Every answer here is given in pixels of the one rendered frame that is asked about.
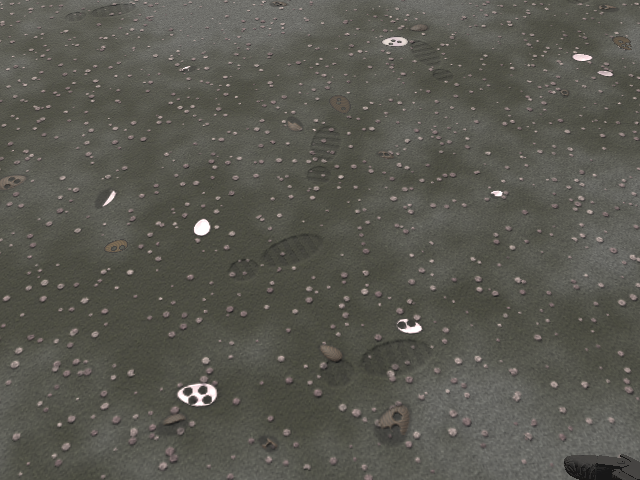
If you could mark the robot right hand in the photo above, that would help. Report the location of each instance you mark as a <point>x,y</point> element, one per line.
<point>592,467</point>

